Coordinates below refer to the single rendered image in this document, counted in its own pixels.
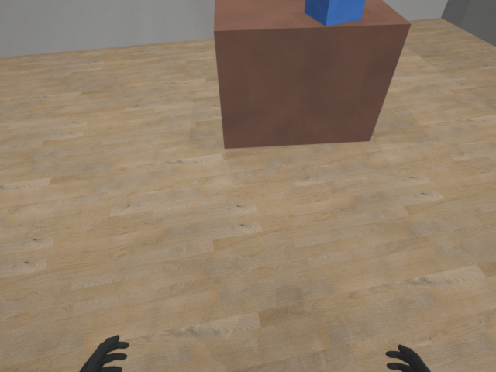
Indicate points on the pedestal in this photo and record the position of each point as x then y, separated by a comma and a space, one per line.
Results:
286, 79

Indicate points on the carton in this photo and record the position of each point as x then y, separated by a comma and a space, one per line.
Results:
332, 12

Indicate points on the robot right hand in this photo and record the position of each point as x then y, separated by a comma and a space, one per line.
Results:
409, 356

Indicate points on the robot left hand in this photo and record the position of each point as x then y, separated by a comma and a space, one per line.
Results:
100, 357

